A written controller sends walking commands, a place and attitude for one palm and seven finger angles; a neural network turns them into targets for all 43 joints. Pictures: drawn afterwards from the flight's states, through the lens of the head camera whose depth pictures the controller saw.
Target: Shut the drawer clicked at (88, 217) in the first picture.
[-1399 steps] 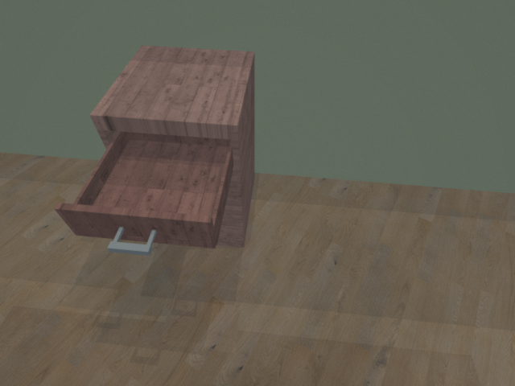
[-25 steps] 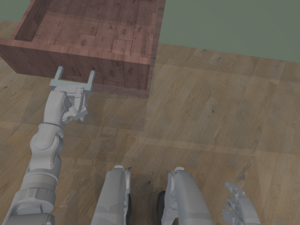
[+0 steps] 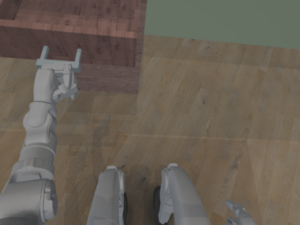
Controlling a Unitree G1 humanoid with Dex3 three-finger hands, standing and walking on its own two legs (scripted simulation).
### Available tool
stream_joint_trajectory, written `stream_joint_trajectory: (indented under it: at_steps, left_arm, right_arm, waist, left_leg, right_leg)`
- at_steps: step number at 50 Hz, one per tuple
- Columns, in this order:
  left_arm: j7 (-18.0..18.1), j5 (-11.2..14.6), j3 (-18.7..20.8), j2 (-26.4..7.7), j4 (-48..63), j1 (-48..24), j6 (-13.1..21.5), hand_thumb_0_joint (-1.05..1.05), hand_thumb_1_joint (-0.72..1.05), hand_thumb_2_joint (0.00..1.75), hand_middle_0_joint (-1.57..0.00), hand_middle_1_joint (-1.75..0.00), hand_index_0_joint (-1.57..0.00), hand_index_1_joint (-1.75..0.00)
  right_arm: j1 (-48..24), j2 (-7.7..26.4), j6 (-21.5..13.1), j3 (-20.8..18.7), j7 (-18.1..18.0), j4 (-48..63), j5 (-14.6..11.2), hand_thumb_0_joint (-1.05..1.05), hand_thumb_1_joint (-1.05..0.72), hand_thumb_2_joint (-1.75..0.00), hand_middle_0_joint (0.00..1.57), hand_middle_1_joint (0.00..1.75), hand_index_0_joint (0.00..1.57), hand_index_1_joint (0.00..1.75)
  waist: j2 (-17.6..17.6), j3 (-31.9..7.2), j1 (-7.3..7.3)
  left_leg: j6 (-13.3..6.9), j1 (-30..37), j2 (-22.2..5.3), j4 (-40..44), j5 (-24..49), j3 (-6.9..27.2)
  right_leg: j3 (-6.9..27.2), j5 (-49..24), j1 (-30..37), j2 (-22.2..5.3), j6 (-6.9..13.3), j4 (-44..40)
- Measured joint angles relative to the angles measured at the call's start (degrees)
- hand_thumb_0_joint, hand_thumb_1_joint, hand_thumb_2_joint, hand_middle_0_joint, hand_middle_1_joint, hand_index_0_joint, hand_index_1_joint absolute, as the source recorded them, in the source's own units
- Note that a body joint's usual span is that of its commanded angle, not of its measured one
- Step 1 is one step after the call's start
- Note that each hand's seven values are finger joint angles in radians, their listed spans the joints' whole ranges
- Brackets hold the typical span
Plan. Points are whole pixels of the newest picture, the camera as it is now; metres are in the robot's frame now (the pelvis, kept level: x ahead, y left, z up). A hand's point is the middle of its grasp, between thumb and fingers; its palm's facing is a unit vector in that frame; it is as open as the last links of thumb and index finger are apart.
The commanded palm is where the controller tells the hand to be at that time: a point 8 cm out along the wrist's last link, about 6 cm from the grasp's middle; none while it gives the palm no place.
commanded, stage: push the drawer shut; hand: left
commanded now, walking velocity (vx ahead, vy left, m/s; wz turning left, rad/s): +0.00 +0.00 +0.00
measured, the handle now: (60, 58) +0.53 +0.23 +0.01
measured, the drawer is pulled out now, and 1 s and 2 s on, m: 0.17 0.05 0.00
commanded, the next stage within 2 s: pull the fist back off the drawer in 1.58 s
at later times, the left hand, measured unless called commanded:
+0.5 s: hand (77, 66) +0.52 +0.19 +0.01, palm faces -0.03 -1.00 -0.06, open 3.0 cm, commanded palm +0.52 +0.21 +0.01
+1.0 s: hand (81, 46) +0.58 +0.19 +0.01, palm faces -0.02 -1.00 -0.05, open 3.1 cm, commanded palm +0.59 +0.19 +0.01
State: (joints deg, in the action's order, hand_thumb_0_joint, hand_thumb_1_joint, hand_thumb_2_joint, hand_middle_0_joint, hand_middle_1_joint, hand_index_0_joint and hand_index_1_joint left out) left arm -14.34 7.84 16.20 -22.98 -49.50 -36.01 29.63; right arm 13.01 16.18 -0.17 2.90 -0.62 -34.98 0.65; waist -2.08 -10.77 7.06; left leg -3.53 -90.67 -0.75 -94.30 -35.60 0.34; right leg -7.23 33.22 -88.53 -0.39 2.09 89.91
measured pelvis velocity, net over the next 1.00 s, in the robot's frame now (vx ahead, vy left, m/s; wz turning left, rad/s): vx -0.01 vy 0.00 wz -0.05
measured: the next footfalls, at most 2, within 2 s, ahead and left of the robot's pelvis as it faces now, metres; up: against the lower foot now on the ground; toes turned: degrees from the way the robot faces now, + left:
none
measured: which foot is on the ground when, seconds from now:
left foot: down 0.00-1.00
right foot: down 0.00-1.00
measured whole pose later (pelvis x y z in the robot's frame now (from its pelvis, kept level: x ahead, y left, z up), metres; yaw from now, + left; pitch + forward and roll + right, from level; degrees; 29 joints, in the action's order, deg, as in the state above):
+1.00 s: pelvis -0.01 +0.00 -0.02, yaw -3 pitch +37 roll -8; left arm -12.5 -0.8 22.3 -38.0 -68.4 -65.1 23.9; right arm 17.0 15.6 3.9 6.4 0.8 -34.9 3.3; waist -2.6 -7.8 15.5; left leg -3.9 -100.6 -1.8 -98.9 -35.5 2.1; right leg -9.0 32.0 -97.4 0.6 2.0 92.3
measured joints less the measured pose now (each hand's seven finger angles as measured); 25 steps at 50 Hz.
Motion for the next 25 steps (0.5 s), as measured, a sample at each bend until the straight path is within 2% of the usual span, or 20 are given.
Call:
stream_joint_trajectory:
  at_steps: [11,25]
  left_arm:
    - [-0.2,-1.4,1.3,-1.8,-6.2,-6.6,1.0,-0.02,0.78,0.93,-1.4,-1.6,-1.4,-1.6]
    - [0.1,-3.6,3.2,-6.6,-13.1,-15.8,-0.7,-0.02,0.78,0.93,-1.4,-1.6,-1.4,-1.6]
  right_arm:
    - [-0.5,-0.1,1.5,0.2,0.3,-0.3,0.6,0.0,-0.91,-0.9,0.2,0.3,0.2,0.3]
    - [0.0,0.0,3.0,1.3,0.4,-0.1,1.2,0.0,-0.91,-0.9,0.2,0.3,0.2,0.3]
  waist:
    - [0.2,0.6,0.64]
    - [0.1,1.3,3.27]
  left_leg:
    - [0.2,-1.6,0.0,-0.9,-0.1,0.5]
    - [0.2,-4.9,-0.3,-2.8,0.1,1.2]
  right_leg:
    - [-0.5,0.2,-1.4,0.0,0.3,0.8]
    - [-1.2,-0.4,-4.3,0.3,0.4,1.9]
